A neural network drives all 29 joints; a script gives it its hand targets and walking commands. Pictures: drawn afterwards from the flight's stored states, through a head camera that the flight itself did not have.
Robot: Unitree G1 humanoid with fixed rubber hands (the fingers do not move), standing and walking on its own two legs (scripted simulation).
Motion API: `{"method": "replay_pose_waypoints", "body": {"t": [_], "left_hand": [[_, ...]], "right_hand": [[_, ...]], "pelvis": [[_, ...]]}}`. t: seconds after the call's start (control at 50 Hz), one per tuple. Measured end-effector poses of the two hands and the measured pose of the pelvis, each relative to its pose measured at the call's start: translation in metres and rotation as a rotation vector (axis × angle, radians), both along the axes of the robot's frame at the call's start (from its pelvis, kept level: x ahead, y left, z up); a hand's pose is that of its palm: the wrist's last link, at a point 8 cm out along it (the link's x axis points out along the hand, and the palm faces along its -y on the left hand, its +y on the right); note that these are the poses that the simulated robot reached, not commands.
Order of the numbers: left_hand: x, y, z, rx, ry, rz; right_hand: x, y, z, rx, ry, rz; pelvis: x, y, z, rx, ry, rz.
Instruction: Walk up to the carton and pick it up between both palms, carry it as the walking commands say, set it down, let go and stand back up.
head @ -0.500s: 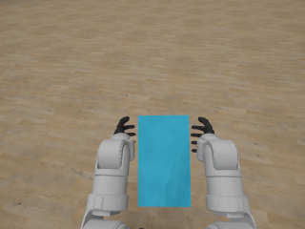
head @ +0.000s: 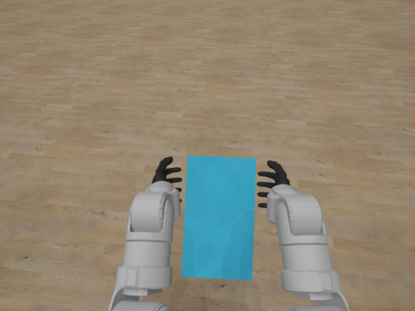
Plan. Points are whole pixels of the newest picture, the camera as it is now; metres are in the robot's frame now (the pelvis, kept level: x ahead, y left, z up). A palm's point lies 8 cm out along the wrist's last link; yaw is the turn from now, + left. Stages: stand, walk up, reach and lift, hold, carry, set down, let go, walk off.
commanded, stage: carry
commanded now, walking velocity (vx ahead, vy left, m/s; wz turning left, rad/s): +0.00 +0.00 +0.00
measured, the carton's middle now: (218, 209) +0.37 +0.00 -0.04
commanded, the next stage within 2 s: none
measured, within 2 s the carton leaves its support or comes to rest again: neither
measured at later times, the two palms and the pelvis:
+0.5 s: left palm (159, 260) +0.21 +0.11 +0.05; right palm (293, 253) +0.22 -0.12 +0.05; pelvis -0.09 -0.02 -0.01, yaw +3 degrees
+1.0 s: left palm (154, 275) +0.18 +0.11 +0.05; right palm (293, 274) +0.19 -0.12 +0.04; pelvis -0.12 -0.01 -0.01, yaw +3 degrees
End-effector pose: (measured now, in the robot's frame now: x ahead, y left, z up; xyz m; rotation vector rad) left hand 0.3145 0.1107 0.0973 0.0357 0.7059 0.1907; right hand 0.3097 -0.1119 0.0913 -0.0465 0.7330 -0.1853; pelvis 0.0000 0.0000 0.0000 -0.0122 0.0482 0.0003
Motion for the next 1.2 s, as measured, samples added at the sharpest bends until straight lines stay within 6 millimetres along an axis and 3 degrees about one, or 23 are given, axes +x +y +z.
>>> {"method": "replay_pose_waypoints", "body": {"t": [0.1, 0.32, 0.58, 0.68, 0.94, 1.12, 1.2], "left_hand": [[-0.025, -0.009, 0.005, 0.006, -0.030, -0.009], [-0.080, -0.008, -0.032, -0.018, 0.010, -0.007], [-0.119, -0.002, -0.046, -0.005, 0.006, -0.005], [-0.124, 0.000, -0.041, -0.039, -0.041, -0.020], [-0.133, 0.002, -0.052, 0.020, 0.033, -0.053], [-0.129, 0.002, -0.041, 0.003, -0.022, -0.031], [-0.127, -0.001, -0.046, 0.025, 0.002, -0.049]], "right_hand": [[-0.025, -0.011, 0.002, 0.024, -0.041, 0.001], [-0.069, -0.015, -0.025, 0.012, -0.008, 0.072], [-0.102, -0.008, -0.041, -0.010, -0.013, 0.111], [-0.113, -0.008, -0.035, 0.012, -0.053, 0.080], [-0.124, -0.005, -0.050, -0.017, 0.017, 0.091], [-0.119, -0.006, -0.040, 0.030, -0.039, 0.087], [-0.115, -0.009, -0.046, 0.000, -0.015, 0.101]], "pelvis": [[-0.026, -0.009, -0.001, -0.011, -0.007, 0.008], [-0.062, -0.023, -0.009, -0.006, -0.031, 0.041], [-0.096, -0.023, -0.015, -0.004, -0.041, 0.063], [-0.102, -0.015, -0.024, -0.006, -0.051, 0.064], [-0.115, -0.010, -0.009, 0.004, -0.011, 0.042], [-0.115, -0.013, -0.008, 0.010, 0.000, 0.044], [-0.111, -0.015, -0.007, 0.011, 0.004, 0.049]]}}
